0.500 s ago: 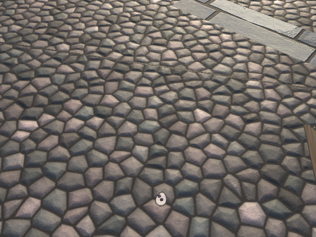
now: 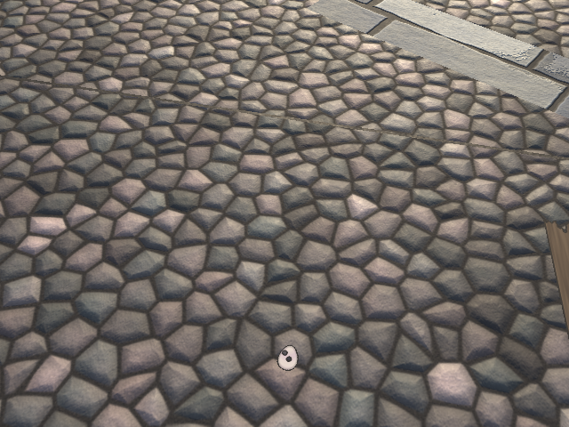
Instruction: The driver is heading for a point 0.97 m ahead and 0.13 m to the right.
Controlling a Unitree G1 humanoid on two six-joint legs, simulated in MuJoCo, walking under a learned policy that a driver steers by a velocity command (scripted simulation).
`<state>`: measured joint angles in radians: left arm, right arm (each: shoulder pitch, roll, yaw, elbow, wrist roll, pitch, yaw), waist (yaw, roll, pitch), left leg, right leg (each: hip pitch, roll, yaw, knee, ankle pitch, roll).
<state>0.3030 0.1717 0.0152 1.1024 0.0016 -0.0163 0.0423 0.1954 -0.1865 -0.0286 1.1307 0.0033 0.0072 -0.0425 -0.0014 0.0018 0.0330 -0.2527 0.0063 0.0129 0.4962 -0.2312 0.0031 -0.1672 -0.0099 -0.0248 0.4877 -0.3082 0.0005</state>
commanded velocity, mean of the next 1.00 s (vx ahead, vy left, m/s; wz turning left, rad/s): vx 0.29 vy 0.00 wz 0.00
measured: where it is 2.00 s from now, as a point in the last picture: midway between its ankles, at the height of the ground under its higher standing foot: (299, 296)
